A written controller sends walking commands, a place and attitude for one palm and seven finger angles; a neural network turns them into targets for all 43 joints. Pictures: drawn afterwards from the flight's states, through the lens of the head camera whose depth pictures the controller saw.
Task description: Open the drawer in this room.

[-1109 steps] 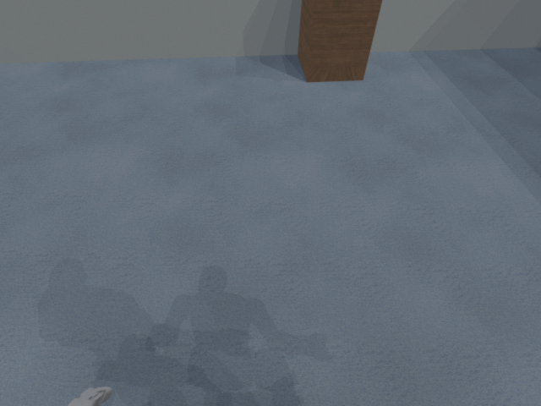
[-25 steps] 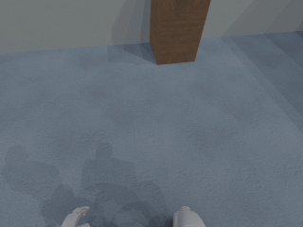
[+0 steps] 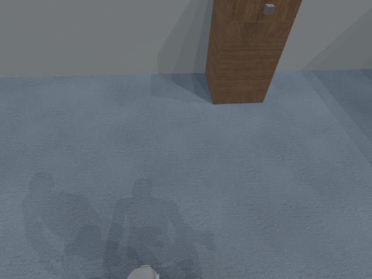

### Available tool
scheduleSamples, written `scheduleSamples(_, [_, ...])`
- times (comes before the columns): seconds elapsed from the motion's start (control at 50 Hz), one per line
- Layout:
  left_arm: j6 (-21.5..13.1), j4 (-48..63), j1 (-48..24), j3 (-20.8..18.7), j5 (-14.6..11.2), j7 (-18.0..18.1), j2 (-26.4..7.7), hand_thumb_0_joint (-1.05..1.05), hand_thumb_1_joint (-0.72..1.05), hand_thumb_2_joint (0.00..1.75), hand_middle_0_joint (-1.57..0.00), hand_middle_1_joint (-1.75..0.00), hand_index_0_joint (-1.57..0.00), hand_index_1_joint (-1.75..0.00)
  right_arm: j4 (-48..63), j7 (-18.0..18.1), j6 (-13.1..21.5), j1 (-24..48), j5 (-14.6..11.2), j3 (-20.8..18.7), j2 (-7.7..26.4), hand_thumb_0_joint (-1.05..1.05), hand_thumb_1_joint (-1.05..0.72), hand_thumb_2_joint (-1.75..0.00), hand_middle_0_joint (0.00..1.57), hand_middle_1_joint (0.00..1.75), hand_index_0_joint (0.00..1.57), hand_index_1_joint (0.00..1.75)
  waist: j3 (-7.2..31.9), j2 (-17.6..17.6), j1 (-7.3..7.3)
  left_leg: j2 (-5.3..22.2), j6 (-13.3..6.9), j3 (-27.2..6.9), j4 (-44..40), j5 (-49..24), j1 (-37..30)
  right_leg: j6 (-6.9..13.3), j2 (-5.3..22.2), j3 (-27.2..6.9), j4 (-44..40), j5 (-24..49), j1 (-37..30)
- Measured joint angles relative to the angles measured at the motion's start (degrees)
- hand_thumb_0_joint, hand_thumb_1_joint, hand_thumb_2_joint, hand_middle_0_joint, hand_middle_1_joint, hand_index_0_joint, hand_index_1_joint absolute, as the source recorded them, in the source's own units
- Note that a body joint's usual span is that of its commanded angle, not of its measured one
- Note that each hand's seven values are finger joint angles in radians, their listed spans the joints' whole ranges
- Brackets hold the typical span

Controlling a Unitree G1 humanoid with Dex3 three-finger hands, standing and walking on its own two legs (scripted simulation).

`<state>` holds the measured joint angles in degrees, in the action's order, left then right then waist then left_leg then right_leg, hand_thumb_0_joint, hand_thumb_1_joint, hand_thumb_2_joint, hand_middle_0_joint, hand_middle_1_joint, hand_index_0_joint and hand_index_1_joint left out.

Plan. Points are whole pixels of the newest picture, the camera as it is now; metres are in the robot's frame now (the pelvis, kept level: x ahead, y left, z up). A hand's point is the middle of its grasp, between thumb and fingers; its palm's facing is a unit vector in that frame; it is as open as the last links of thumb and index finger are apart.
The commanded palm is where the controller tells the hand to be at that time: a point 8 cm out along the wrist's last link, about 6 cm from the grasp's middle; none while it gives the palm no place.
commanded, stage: turn or walk to find it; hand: left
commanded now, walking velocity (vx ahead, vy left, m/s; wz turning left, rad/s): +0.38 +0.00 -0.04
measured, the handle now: (267, 8) +1.54 -0.35 -0.01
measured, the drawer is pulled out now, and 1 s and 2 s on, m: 0.00 0.00 0.00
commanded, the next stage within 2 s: stand and wait in 0.56 s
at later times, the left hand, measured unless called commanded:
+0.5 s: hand (135, 209) +0.32 +0.18 -0.16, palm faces -0.16 -0.97 -0.19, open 7.4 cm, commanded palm none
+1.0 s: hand (165, 191) +0.39 +0.10 -0.17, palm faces -0.13 -0.97 -0.20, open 7.3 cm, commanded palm none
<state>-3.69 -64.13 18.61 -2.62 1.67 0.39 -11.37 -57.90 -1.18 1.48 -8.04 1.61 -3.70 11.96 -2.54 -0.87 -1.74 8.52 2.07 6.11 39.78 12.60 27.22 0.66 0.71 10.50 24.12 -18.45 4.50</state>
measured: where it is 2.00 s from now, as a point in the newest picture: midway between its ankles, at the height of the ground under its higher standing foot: (195, 255)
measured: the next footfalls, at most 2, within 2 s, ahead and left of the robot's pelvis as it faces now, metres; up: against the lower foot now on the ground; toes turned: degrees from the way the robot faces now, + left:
left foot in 0.06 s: +0.16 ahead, +0.14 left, +0.00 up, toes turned +10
right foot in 0.60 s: +0.38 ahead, -0.15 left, +0.00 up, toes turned -19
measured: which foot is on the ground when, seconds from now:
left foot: up 0.00-0.04, down 0.06-0.60, up 0.62-1.00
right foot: down 0.00-0.08, up 0.10-0.58, down 0.60-1.00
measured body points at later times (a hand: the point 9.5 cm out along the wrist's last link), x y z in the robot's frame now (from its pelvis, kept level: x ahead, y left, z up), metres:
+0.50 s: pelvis +0.20 +0.01 +0.00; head +0.23 +0.00 +0.45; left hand +0.33 +0.23 -0.14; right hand +0.08 -0.20 -0.15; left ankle +0.12 +0.13 -0.74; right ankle +0.31 -0.15 -0.69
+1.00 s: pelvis +0.33 -0.07 +0.00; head +0.33 -0.08 +0.45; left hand +0.40 +0.15 -0.15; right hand +0.36 -0.31 -0.15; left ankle +0.38 +0.06 -0.72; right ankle +0.34 -0.14 -0.74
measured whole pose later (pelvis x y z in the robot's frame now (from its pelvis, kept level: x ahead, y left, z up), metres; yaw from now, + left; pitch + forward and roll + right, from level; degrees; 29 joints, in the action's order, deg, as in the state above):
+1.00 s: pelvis +0.33 -0.07 +0.00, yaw -10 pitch -2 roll -1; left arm -1.9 -63.2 12.4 -1.1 1.1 1.3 -8.7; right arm -60.4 1.2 -0.1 -9.2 1.0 -1.9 10.5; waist -2.3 -2.0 -0.9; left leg 5.9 3.3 3.4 38.1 17.8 18.9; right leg 4.9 -2.0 10.1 25.3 -12.0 12.0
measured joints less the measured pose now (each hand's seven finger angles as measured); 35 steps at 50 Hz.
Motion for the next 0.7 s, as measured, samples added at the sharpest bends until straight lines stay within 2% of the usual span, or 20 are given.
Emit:
scheduleSamples(0.04, [0.3,-0.7,1.5,0.1,0.0,-0.2,0.2,0.0,0.92,0.9,-0.2,-0.3,-0.2,-0.3,0.5,-0.2,0.4,1.0,0.0,0.2,0.1,0.01,-0.93,-0.9,0.2,0.3,0.19,0.3,0.0,0.7,-0.76,-0.8,-0.3,1.2,-4.1,-0.3,-2.8,-1.1,0.6,0.0,1.2,-2.3,-1.5])
scheduleSamples(0.08, [0.9,-1.5,2.8,0.2,-0.2,-0.4,0.4,0.0,0.92,0.9,-0.2,-0.3,-0.2,-0.3,0.9,-0.2,1.3,2.0,0.3,0.4,-0.3,0.0,-0.92,-0.9,0.2,0.3,0.19,0.3,-0.4,2.3,-1.13,-2.4,-2.4,2.7,-5.7,-2.6,-5.3,-1.7,2.5,-1.1,6.6,-5.8,-0.9])
scheduleSamples(0.1, [1.4,-1.9,2.8,0.3,-0.3,-0.5,0.6,0.0,0.92,0.9,-0.2,-0.3,-0.2,-0.3,1.3,-0.1,2.0,2.3,0.5,0.5,-0.6,0.0,-0.92,-0.9,0.2,0.3,0.19,0.3,-0.9,3.0,-1.2,-2.7,-3.4,3.5,-4.4,-1.4,-5.7,-1.3,3.2,-2.4,13.3,-7.8,1.3])
scheduleSamples(0.14, [2.3,-2.3,2.5,0.7,-0.3,-0.8,1.2,0.01,0.91,0.9,-0.2,-0.3,-0.2,-0.3,1.8,0.2,2.8,1.9,0.5,1.0,-1.1,0.0,-0.92,-0.9,0.2,0.3,0.19,0.3,-1.2,2.7,-0.87,-2.7,-4.4,4.6,-3.8,1.6,-7.5,-0.5,2.8,-5.0,28.7,-10.0,7.5])
scheduleSamples(0.18, [2.7,-2.2,1.4,0.6,-0.2,-1.1,1.5,0.01,0.91,0.9,-0.2,-0.3,-0.2,-0.3,1.6,0.7,2.9,0.3,0.3,1.2,-1.9,0.0,-0.91,-0.9,0.2,0.3,0.19,0.3,-1.0,2.2,-0.14,-2.9,-4.3,5.2,-6.4,2.1,-10.4,-0.2,3.0,-5.8,38.6,-7.5,13.3])
scheduleSamples(0.24, [2.9,-0.6,-1.0,0.2,0.1,-1.3,1.5,0.01,0.91,0.9,-0.2,-0.3,-0.2,-0.3,0.1,1.8,3.0,-2.9,0.0,0.7,-2.9,-0.01,-0.93,-0.9,0.2,0.3,0.2,0.3,-0.8,1.8,0.5,-3.6,-4.3,6.4,-11.6,1.5,-15.0,-0.6,4.2,-6.9,43.1,-2.3,20.5])
scheduleSamples(0.32, [3.5,2.2,-4.1,-0.6,0.3,-1.1,1.0,0.01,0.91,0.9,-0.2,-0.3,-0.2,-0.3,-2.5,2.2,2.9,-7.9,-0.1,0.5,-2.6,-0.01,-0.95,-0.9,0.2,0.3,0.2,0.3,-0.2,2.3,1.13,-4.6,-3.8,8.3,-17.0,1.5,-20.2,-1.4,5.6,-8.4,43.5,4.4,27.9])
scheduleSamples(0.38, [4.1,3.8,-6.4,-1.2,0.2,-1.2,0.7,0.01,0.91,0.9,-0.2,-0.3,-0.2,-0.3,-4.4,2.2,2.6,-11.7,-0.1,0.7,-3.0,-0.01,-0.94,-0.9,0.2,0.3,0.2,0.3,0.1,2.5,1.69,-4.9,-3.0,9.6,-19.4,2.4,-23.5,-2.0,6.3,-8.5,40.7,7.8,31.0])
scheduleSamples(0.46, [4.6,5.3,-9.3,-1.0,0.1,-1.6,0.7,0.01,0.91,0.9,-0.2,-0.3,-0.2,-0.29,-6.4,2.1,2.1,-15.4,0.2,0.6,-3.5,0.0,-0.93,-0.9,0.2,0.3,0.2,0.3,-0.7,1.8,3.1,-4.3,-1.3,11.3,-20.7,4.6,-27.5,-1.8,6.8,-6.5,28.5,9.2,30.1])
scheduleSamples(0.54, [4.1,6.3,-11.8,-0.7,0.0,-1.7,1.0,0.01,0.91,0.9,-0.2,-0.3,-0.2,-0.29,-7.9,1.8,1.6,-17.7,0.4,0.6,-4.0,0.0,-0.92,-0.9,0.2,0.3,0.2,0.3,-1.9,0.8,4.88,-2.9,1.4,13.0,-19.2,8.5,-30.6,-0.2,5.5,-4.5,17.1,8.1,26.1])
scheduleSamples(0.58, [3.0,6.8,-12.4,-0.4,0.1,-1.7,1.0,0.01,0.91,0.9,-0.2,-0.3,-0.2,-0.29,-8.7,1.8,1.2,-19.0,0.3,0.7,-4.3,0.0,-0.91,-0.9,0.2,0.3,0.2,0.3,-2.2,0.1,5.19,-1.2,2.9,13.4,-15.2,11.9,-31.0,1.0,3.9,-3.2,12.1,8.2,22.3])
scheduleSamples(0.6, [2.0,7.0,-12.6,-0.4,0.2,-1.7,0.9,0.01,0.91,0.9,-0.2,-0.3,-0.2,-0.3,-9.2,1.6,1.0,-19.4,0.1,0.8,-4.6,0.0,-0.91,-0.9,0.2,0.3,0.2,0.3,-2.2,0.0,4.86,0.2,2.9,13.0,-10.1,13.9,-29.8,1.8,3.2,-2.8,10.5,9.5,20.6])
scheduleSamples(0.62, [1.0,6.9,-12.9,-0.4,0.2,-1.4,1.2,0.01,0.91,0.9,-0.2,-0.3,-0.2,-0.3,-9.6,1.4,0.4,-18.8,-0.2,0.9,-4.7,0.0,-0.91,-0.9,0.2,0.3,0.2,0.3,-2.7,-0.4,4.33,1.2,2.1,10.5,-1.8,15.3,-26.8,2.8,2.4,-2.7,12.7,8.6,21.0])
scheduleSamples(0.66, [-0.2,6.6,-13.1,0.0,-0.4,-0.8,1.7,0.01,0.91,0.9,-0.2,-0.3,-0.2,-0.3,-9.2,1.5,-0.8,-16.3,-0.9,1.1,-4.5,0.0,-0.91,-0.9,0.2,0.3,0.2,0.3,-4.1,-0.8,4.38,-0.1,0.8,3.3,16.0,17.4,-19.0,4.0,1.7,-2.3,14.7,5.7,20.0])
scheduleSamples(0.7, [-0.2,6.0,-12.7,0.5,-0.8,-0.3,2.4,0.01,0.91,0.9,-0.2,-0.3,-0.2,-0.3,-8.0,1.7,-1.2,-13.4,-1.1,1.0,-4.1,0.01,-0.91,-0.9,0.2,0.3,0.2,0.3,-4.7,-0.8,4.25,-1.7,0.2,-0.3,26.7,15.4,-12.1,4.1,1.3,-1.9,12.6,5.3,17.4])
